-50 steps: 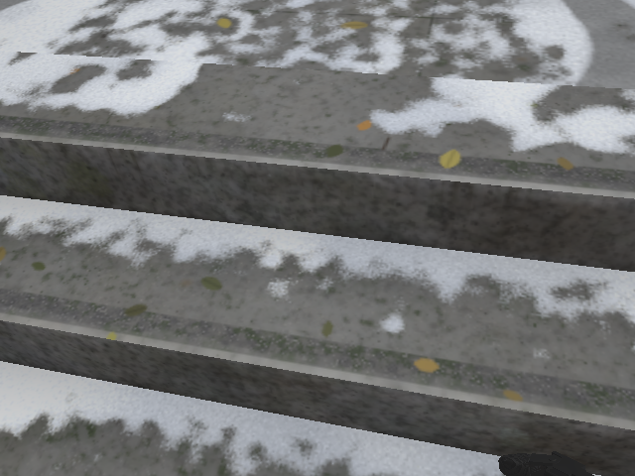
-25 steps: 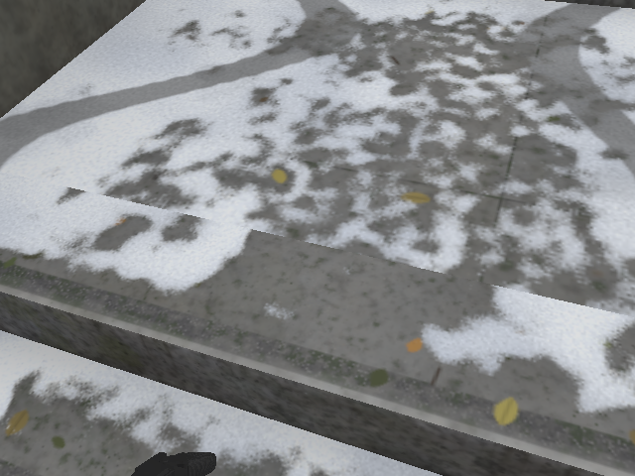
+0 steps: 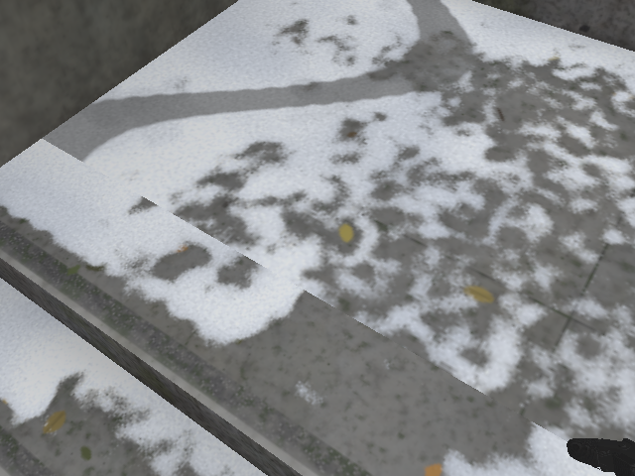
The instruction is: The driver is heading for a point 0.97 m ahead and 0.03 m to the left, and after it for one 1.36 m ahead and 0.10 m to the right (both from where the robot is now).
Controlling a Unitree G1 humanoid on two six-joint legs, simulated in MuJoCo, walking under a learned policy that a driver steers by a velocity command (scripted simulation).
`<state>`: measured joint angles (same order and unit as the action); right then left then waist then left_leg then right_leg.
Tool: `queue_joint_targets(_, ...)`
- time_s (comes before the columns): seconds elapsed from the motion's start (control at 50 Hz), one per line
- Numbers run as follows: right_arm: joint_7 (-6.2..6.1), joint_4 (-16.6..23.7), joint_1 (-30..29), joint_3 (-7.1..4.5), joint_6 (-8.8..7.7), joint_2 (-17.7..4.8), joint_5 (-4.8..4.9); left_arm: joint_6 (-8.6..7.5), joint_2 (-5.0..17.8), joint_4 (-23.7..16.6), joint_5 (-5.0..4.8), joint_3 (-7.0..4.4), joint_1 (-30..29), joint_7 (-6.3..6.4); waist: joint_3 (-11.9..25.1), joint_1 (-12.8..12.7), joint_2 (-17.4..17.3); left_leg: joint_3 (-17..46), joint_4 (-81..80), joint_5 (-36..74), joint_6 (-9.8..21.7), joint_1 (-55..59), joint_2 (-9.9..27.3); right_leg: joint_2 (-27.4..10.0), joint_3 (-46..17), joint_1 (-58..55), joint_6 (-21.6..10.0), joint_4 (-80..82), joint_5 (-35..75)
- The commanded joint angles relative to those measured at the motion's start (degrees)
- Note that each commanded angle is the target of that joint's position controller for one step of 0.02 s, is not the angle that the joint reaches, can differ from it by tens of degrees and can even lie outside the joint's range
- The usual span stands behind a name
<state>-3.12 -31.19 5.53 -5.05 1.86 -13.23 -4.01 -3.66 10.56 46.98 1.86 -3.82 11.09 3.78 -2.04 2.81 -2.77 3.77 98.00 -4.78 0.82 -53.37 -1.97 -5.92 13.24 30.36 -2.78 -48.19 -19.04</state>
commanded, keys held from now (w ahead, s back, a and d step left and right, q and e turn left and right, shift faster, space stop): q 0.34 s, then no key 0.08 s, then w+e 0.24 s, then e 0.34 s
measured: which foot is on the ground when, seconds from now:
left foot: up 0.00-0.20, down 0.22-0.68, up 0.70-1.00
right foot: down 0.00-0.24, up 0.26-0.66, down 0.68-1.00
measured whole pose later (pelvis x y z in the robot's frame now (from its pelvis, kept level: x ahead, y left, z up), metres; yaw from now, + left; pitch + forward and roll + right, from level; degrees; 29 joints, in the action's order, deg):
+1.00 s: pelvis +0.21 +0.05 +0.04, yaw +2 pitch +3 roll +1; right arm 0.2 -35.1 8.6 -2.3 0.5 -11.9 -0.8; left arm -0.8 12.4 42.0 1.3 -4.0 20.3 2.9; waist -0.4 -2.8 -1.0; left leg -0.9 50.9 -17.0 -1.1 -34.0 -1.9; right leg 4.0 -9.7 10.3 -2.0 -28.5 -20.6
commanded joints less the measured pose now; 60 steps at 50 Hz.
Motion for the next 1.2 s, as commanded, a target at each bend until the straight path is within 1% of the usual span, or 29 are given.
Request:
queue_joint_targets(0.02, 0.18, 2.94, 5.81, 0.34, 0.93, -1.32, -0.11, -1.18, 3.38, -4.77, 0.16, -0.01, -3.65, -0.18, 5.42, 3.24, 6.83, -1.33, -7.78, 2.64, -2.04, -0.24, 3.24, -13.53, -15.0, -7.83, -8.33, 22.59, 6.28)
queue_joint_targets(0.08, 2.63, 5.07, 2.28, 1.59, 1.3, 0.45, 2.09, 0.84, 6.53, -7.11, 0.64, -0.83, -1.88, 0.69, 6.54, 0.79, 10.29, -2.04, -29.39, -4.52, -2.64, 5.77, 8.02, -14.1, -10.84, -13.38, -5.61, 25.37, 0.29)
queue_joint_targets(0.12, 4.7, 4.54, -0.21, 1.4, 1.62, -0.39, 4.26, 2.77, 10.16, -7.95, 0.92, -2.0, 1.69, 0.97, 6.99, -4.13, 11.27, -12.77, -44.75, -19.34, -1.71, 18.99, 3.88, -10.82, -5.42, -13.24, -3.7, 27.05, -11.54)
queue_joint_targets(0.2, 4.98, 3.0, 4.98, -0.09, 0.45, -2.1, 4.13, 3.88, 12.03, -7.78, 0.4, -2.74, 0.79, -0.5, 4.76, -2.65, 11.02, -12.6, -62.32, -13.62, 1.25, 31.96, 3.93, -14.84, -4.88, -14.93, -1.05, 22.44, -7.53)
queue_joint_targets(0.22, 4.98, 0.21, 9.69, -0.51, -1.23, -2.87, 3.46, 4.57, 10.51, -5.85, 0.56, -2.55, 4.94, -1.08, 5.78, -2.07, 4.14, -10.37, -70.05, -10.79, 1.2, 38.57, 2.08, -11.04, -1.27, -14.29, 0.44, 11.84, -6.05)
queue_joint_targets(0.24, 5.02, -0.51, 12.23, -0.57, -2.83, -3.65, 2.41, 5.14, 7.01, -5.82, 0.99, -1.71, 6.36, -1.76, 6.03, -1.41, -3.21, -2.01, -70.97, -5.51, 0.59, 43.92, 6.69, -7.62, 0.6, -7.49, 2.01, -1.22, -12.53)
queue_joint_targets(0.26, 3.46, 1.85, 14.0, -2.44, -2.41, -10.95, 2.35, 5.31, 5.19, -12.68, -1.22, -1.18, -0.24, -1.82, 7.96, 2.44, -21.27, 23.75, -78.78, 0.07, 8.61, 48.67, 19.75, 2.8, 0.44, 10.14, 6.66, -13.99, -20.08)
queue_joint_targets(0.28, 2.75, 3.32, 15.42, -2.57, -1.92, -10.4, 2.98, 5.13, 5.24, -12.72, -1.23, -0.93, -0.95, -1.45, 11.3, 3.32, -11.13, 30.22, -82.43, 3.79, 14.09, 48.8, 22.83, 3.39, -9.6, 9.38, 7.24, -28.83, -17.76)
queue_joint_targets(0.3, 1.92, 4.09, 11.07, -1.78, -1.61, -9.61, 2.21, 4.67, 5.02, -12.29, -1.66, -0.96, -2.19, -1.49, 11.34, 1.39, -7.99, 25.47, -80.79, 1.05, 16.27, 45.84, 22.01, 2.98, -12.66, 10.23, 7.41, -37.3, -12.59)
queue_joint_targets(0.32, 1.44, 4.76, 8.63, -1.16, -1.7, -7.99, 1.29, 4.58, 4.43, -12.42, -1.39, -0.42, -3.72, -1.01, 8.74, 0.07, -4.71, 19.47, -78.86, 0.67, 15.7, 42.83, 19.91, 1.47, -13.94, 10.66, 7.16, -38.77, -8.0)
queue_joint_targets(0.36, 1.21, 5.14, 6.36, 0.07, -2.2, -4.9, 2.33, 5.08, 6.05, -12.88, -0.09, -0.59, -4.21, -0.85, 7.4, -1.65, -0.26, 15.14, -77.5, 1.53, 13.06, 41.74, 15.24, 1.71, -14.62, 11.18, 6.46, -40.07, -3.35)
queue_joint_targets(0.42, 1.66, 3.99, 7.45, 1.29, -3.73, -3.37, 2.48, 6.33, 5.32, -12.37, -0.26, 0.08, -2.12, -1.38, 8.51, -2.44, 1.34, 12.62, -77.42, 3.98, 12.75, 41.78, 13.63, 3.74, -14.6, 9.61, 6.29, -41.16, 0.84)
queue_joint_targets(0.48, 1.84, 1.36, 10.35, 2.28, -5.43, -1.85, 2.22, 6.27, 4.18, -11.07, -0.62, 1.05, -0.14, -2.23, 8.12, -1.96, -2.43, 10.91, -82.62, -13.74, 13.01, 40.78, 12.54, 4.53, -14.18, 6.74, 5.94, -36.05, 2.83)
queue_joint_targets(0.56, 2.02, -1.02, 10.06, 1.51, -5.85, -4.07, 2.43, 4.58, 3.55, -11.81, -0.5, 2.01, -3.23, -4.6, 3.23, -2.35, -4.5, 4.64, -87.45, -20.25, 10.96, 35.8, 11.28, 4.8, -12.63, -3.92, 3.04, -9.86, -2.13)
queue_joint_targets(0.62, 2.46, -3.06, 11.7, 0.65, -5.09, -4.62, 2.36, 3.94, 3.79, -10.19, -0.34, 1.48, 1.06, -4.08, 3.47, -2.82, -7.15, 3.78, -84.99, -24.05, 12.02, 31.73, 12.43, 6.78, -10.17, -19.56, -1.57, 7.46, -6.49)
queue_joint_targets(0.66, 3.45, -2.79, 8.61, 0.85, -4.16, -3.35, 3.39, 3.44, 4.14, -7.62, 0.65, 1.33, 7.38, -3.32, -0.79, -5.98, 0.33, 1.13, -77.64, -29.75, 9.35, 25.7, 9.64, 8.49, -10.54, -25.4, -3.71, 20.79, -3.63)
queue_joint_targets(0.7, 4.05, -0.63, 9.11, 2.54, -4.98, 2.7, 3.42, 1.91, 8.52, -7.82, 0.3, 1.03, 13.33, -2.73, 0.24, -4.85, 15.18, -8.85, -51.22, -24.71, 2.12, 12.38, 1.26, -10.55, -41.26, -33.08, -6.19, 34.67, -0.76)
queue_joint_targets(0.72, 4.67, 1.23, 7.95, 1.87, -4.6, -0.26, 3.01, 2.13, 13.02, -8.24, -1.37, -1.01, 12.37, -2.08, -4.8, -6.06, 24.45, -7.34, -48.2, -22.84, 0.06, 5.67, 0.22, -12.64, -54.83, -28.18, -13.3, 38.6, 3.05)
queue_joint_targets(0.76, 5.03, -0.33, 5.52, 0.9, -4.76, -3.63, 2.4, 1.31, 7.76, -8.92, -1.58, 0.14, 7.24, -2.11, -2.98, -4.28, 10.89, -4.49, -38.38, -20.8, -2.88, 8.25, 1.72, -9.23, -45.04, -24.24, -14.49, 34.71, 8.9)
queue_joint_targets(0.8, 4.77, -1.09, 5.7, 0.81, -4.06, -3.08, 2.41, 0.81, 8.0, -9.16, -1.12, -0.02, 5.16, -1.33, -0.58, -2.59, 7.44, -5.22, -36.11, -18.85, -3.94, 12.42, 0.89, -5.14, -34.71, -22.97, -12.69, 29.21, 32.92)
queue_joint_targets(0.86, 4.23, -1.47, 5.87, 1.36, -2.61, -1.34, 1.99, 0.25, 8.44, -8.62, -0.52, -0.65, 6.54, -0.81, 4.97, -2.4, 7.33, -5.66, -34.28, -15.21, -3.83, 15.06, -0.45, -3.61, -29.49, -24.54, -10.97, 22.86, 55.19)
queue_joint_targets(0.98, 3.01, 1.46, 1.25, 2.84, -2.05, -0.32, 3.61, 2.39, 9.41, -10.07, -0.42, -2.34, 6.47, -0.69, 7.92, -4.24, 11.32, -5.81, -49.42, -11.93, -1.55, 20.63, -0.83, -1.95, -31.49, -25.2, -6.91, 19.45, 56.55)
queue_joint_targets(1.04, 1.21, -0.99, 11.99, 1.92, -3.21, -1.45, 4.04, 2.24, 10.16, -12.12, -1.89, -2.97, -0.66, -1.37, 8.43, 2.45, 10.44, -6.77, -74.73, 6.21, -0.04, 40.42, -1.24, 2.88, -30.54, -19.73, -2.82, 12.41, 53.53)
queue_joint_targets(1.06, 0.64, -1.92, 14.18, 1.25, -4.17, -3.67, 2.76, 1.68, 7.91, -12.4, -3.12, -2.58, 0.25, -2.47, 9.81, 2.28, 4.49, -4.71, -77.55, 17.22, 0.65, 50.6, 3.41, 6.58, -27.5, -12.56, -0.92, 2.06, 33.46)
queue_joint_targets(1.08, 0.64, -0.34, 15.6, 0.35, -4.19, -9.3, 2.32, 2.09, 2.61, -13.4, -3.25, -1.68, 6.58, -2.63, 15.41, -0.83, -12.01, 13.45, -73.28, 53.69, 5.2, 61.94, 23.39, 14.55, -18.13, 0.42, 2.45, -17.38, -12.51)
queue_joint_targets(1.1, 1.14, 0.39, 15.63, 0.03, -3.18, -10.0, 1.81, 3.57, 7.05, -11.19, -2.34, -2.63, 13.35, -1.64, 23.19, -2.03, -12.82, 18.36, -71.63, 60.21, 12.12, 57.84, 29.34, 12.96, -16.42, -0.86, 4.59, -38.21, -18.34)
queue_joint_targets(1.12, 0.99, 3.1, 9.42, 0.55, -2.59, -7.68, 1.36, 4.14, 8.16, -11.2, -1.21, -3.29, 11.22, -1.27, 22.5, -2.81, -9.52, 19.5, -75.5, 35.84, 16.16, 51.92, 28.7, 11.65, -16.4, 1.7, 5.76, -49.85, -14.78)
queue_joint_targets(1.16, -0.08, 3.87, 2.35, 2.59, -2.74, -1.94, 2.01, 5.35, 7.42, -14.6, 1.51, -2.79, -0.49, -1.91, 8.96, -3.44, -0.51, 10.98, -79.63, -4.02, 12.87, 41.5, 19.33, 8.08, -16.26, 10.62, 6.7, -56.91, -6.12)
queue_joint_targets(1.2, -1.0, 1.81, 4.31, 2.23, -4.07, -3.58, 1.96, 6.63, 5.46, -15.75, 0.88, -1.74, -2.09, -3.36, 4.77, -3.52, 1.12, 5.15, -80.48, -4.84, 11.09, 37.26, 16.63, 8.44, -15.56, 11.02, 6.45, -59.61, 0.03)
